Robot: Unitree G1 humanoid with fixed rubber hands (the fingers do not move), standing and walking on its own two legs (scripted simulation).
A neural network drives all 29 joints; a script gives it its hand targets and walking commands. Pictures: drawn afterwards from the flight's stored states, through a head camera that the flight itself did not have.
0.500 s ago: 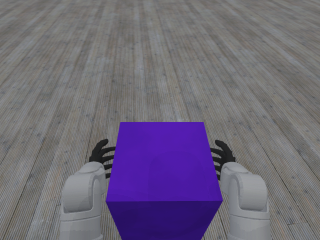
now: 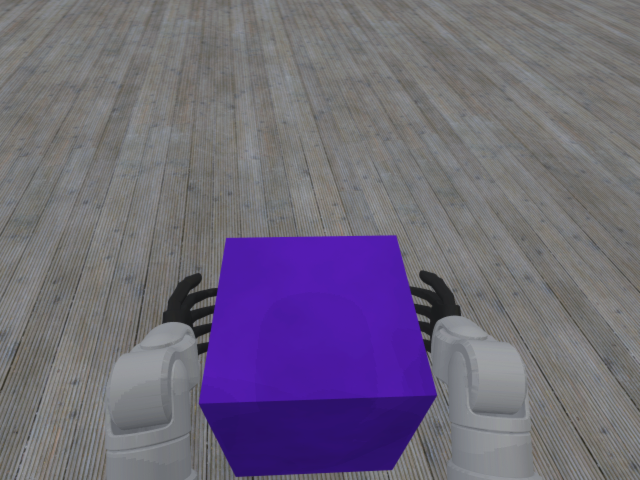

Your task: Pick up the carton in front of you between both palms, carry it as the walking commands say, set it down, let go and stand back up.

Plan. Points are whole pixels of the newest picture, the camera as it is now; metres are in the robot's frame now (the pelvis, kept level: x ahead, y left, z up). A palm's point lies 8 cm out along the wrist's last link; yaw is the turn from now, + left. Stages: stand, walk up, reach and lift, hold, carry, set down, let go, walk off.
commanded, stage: carry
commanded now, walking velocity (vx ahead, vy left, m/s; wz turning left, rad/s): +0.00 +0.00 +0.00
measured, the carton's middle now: (313, 359) +0.27 +0.00 +0.01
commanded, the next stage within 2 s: hold in 1.74 s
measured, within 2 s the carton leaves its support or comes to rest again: neither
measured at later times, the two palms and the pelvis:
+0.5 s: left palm (218, 202) +0.49 +0.14 +0.09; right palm (411, 207) +0.50 -0.16 +0.08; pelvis +0.23 -0.02 +0.01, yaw +3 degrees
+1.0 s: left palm (201, 214) +0.49 +0.17 +0.07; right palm (390, 211) +0.51 -0.13 +0.06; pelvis +0.24 +0.01 +0.00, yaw +3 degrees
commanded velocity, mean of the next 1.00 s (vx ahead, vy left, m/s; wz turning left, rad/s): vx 0.00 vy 0.00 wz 0.00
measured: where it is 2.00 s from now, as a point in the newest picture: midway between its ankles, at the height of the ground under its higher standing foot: outside the picture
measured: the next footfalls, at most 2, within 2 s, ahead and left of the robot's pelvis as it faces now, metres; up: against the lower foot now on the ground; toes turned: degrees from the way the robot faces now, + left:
right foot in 0.32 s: +0.32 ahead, -0.11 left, +0.00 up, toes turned +16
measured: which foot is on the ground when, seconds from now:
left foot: down 0.00-1.00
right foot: up 0.00-0.30, down 0.32-1.00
